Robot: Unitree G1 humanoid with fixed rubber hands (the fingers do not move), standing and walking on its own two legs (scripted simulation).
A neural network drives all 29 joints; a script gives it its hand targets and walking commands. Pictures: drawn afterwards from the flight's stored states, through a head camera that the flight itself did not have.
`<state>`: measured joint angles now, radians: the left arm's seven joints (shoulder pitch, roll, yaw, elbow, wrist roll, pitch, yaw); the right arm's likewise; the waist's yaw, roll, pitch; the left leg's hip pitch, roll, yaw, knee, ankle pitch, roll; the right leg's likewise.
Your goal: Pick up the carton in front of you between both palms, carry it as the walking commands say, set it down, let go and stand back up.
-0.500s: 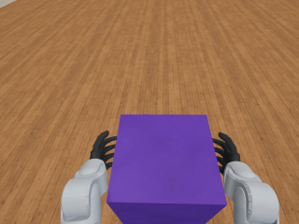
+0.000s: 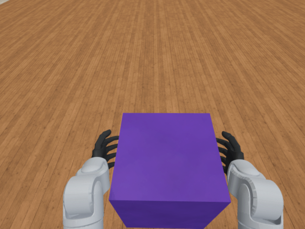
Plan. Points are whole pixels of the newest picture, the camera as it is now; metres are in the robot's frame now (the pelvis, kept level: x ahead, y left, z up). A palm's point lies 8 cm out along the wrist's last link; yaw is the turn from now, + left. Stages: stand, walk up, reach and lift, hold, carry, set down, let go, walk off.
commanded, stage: carry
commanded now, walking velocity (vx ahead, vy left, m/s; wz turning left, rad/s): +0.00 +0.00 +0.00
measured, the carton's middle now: (165, 174) +0.26 +0.00 +0.03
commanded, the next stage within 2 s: hold in 1.88 s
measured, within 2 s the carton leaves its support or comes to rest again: neither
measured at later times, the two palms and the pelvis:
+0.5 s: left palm (107, 154) +0.30 +0.15 +0.06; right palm (221, 152) +0.31 -0.15 +0.06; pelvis +0.04 -0.01 -0.01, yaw +1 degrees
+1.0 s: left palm (106, 162) +0.29 +0.15 +0.04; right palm (218, 160) +0.30 -0.14 +0.04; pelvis +0.00 +0.00 +0.00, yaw +1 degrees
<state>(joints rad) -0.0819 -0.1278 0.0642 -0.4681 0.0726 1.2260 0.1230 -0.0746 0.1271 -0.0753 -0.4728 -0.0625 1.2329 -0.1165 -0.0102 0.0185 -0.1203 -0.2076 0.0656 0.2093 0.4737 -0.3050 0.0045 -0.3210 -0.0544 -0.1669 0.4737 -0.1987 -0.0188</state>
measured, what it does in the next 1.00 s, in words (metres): stands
